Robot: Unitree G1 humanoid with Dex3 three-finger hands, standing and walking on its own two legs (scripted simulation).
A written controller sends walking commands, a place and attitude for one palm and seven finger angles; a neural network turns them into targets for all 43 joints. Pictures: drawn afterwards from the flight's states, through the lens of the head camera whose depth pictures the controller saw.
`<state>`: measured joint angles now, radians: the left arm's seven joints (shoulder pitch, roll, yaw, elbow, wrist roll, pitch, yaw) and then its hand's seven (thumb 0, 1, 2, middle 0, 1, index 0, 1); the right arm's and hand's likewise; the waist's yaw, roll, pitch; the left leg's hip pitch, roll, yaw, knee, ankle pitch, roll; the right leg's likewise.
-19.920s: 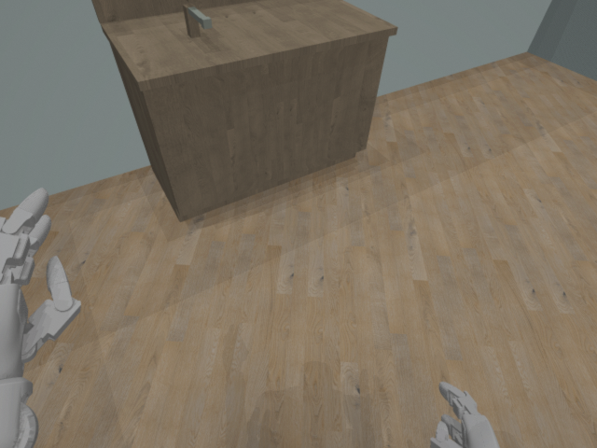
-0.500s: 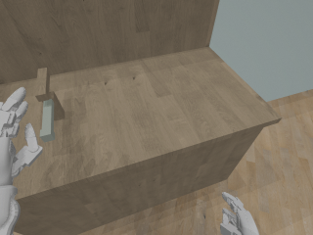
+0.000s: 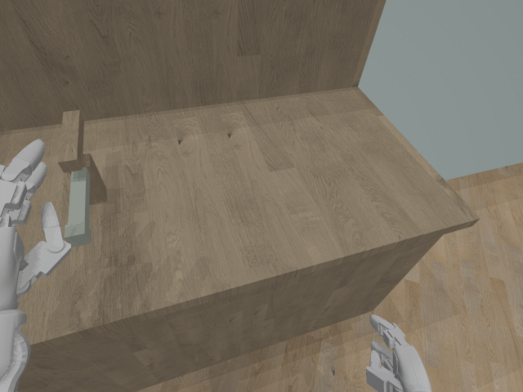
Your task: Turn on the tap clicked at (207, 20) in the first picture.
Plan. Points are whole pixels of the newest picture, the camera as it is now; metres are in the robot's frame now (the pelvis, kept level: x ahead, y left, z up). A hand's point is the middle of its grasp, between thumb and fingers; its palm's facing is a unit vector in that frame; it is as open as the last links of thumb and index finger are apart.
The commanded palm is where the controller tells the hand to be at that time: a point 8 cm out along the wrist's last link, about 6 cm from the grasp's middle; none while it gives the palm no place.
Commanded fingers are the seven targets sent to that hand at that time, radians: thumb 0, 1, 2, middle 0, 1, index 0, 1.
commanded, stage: come to a stop and stand still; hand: left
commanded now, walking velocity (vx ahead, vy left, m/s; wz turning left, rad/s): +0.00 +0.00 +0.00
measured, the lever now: (78, 234) +0.31 +0.32 +0.04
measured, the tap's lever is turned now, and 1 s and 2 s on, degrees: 0 0 0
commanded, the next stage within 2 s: look again from close up in 0.64 s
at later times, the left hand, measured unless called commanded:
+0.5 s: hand (91, 255) +0.22 +0.21 +0.16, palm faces +0.38 -0.86 -0.35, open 7.4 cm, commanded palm +0.16 +0.25 +0.18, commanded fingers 0.00 0.90 0.90 -0.20 -0.30 -0.20 -0.30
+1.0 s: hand (81, 261) +0.21 +0.22 +0.16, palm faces +0.38 -0.85 -0.36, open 7.4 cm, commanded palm +0.16 +0.26 +0.18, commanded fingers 0.00 0.90 0.90 -0.20 -0.30 -0.20 -0.30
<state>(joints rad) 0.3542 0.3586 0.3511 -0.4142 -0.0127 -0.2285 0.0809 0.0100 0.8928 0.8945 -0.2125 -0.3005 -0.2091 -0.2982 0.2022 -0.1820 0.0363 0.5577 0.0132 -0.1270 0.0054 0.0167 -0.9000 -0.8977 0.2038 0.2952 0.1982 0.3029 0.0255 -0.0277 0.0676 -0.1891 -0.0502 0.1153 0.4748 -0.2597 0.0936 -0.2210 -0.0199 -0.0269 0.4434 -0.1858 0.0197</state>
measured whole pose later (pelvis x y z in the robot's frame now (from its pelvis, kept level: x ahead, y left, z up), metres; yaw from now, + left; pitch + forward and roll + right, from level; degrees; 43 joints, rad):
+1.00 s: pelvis +0.00 -0.03 +0.00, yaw +0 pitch -1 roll -1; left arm 0.42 0.36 0.34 -0.42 -0.04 -0.19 0.10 0.01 0.89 0.89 -0.21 -0.30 -0.21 -0.30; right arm 0.22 -0.20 0.03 0.58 0.02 -0.11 -0.04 0.02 -0.90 -0.90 0.20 0.30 0.20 0.30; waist 0.02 -0.01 0.03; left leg -0.19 -0.02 0.10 0.44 -0.23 0.07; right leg -0.21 0.01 -0.04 0.37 -0.14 -0.01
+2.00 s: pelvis +0.02 -0.09 -0.02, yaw +6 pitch +2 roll +1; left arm 0.48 0.31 0.34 -0.42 -0.20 -0.03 0.09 0.01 0.90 0.89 -0.21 -0.30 -0.21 -0.30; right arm 0.22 -0.29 0.00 0.65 0.04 -0.17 -0.07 0.02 -0.90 -0.90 0.20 0.30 0.20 0.30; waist 0.07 0.05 -0.07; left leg -0.36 0.01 -0.02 0.69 -0.36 -0.02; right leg -0.37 0.05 -0.13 0.68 -0.35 -0.10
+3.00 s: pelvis +0.00 -0.07 -0.02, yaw +7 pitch +0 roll -1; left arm 0.54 0.23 0.20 -0.51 -0.23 0.08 0.17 0.01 0.90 0.90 -0.21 -0.30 -0.20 -0.30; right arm 0.20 -0.24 0.06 0.63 0.05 -0.23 -0.09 0.02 -0.90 -0.90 0.20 0.30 0.20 0.30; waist 0.08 0.05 -0.06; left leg -0.34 -0.02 -0.02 0.68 -0.34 0.02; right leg -0.33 0.02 -0.13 0.64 -0.32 -0.07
